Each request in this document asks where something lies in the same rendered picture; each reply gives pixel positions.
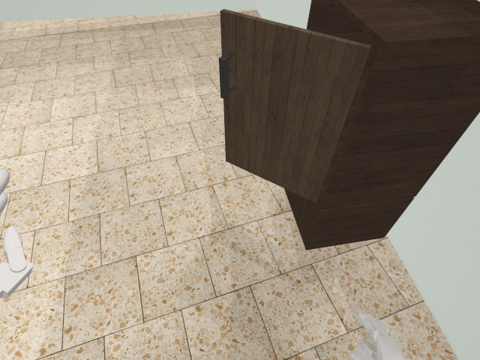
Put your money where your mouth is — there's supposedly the left robot hand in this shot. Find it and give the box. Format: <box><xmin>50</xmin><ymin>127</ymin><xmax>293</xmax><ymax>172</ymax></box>
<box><xmin>0</xmin><ymin>169</ymin><xmax>33</xmax><ymax>299</ymax></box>

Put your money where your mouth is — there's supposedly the handle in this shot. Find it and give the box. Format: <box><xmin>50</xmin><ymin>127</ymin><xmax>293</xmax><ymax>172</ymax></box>
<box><xmin>219</xmin><ymin>52</ymin><xmax>235</xmax><ymax>100</ymax></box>

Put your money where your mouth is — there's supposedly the cupboard door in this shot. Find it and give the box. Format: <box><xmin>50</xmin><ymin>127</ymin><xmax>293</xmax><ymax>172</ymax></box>
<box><xmin>220</xmin><ymin>9</ymin><xmax>371</xmax><ymax>202</ymax></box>

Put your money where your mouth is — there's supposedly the right robot hand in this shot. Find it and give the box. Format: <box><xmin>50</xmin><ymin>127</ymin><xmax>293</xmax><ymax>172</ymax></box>
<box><xmin>351</xmin><ymin>313</ymin><xmax>406</xmax><ymax>360</ymax></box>

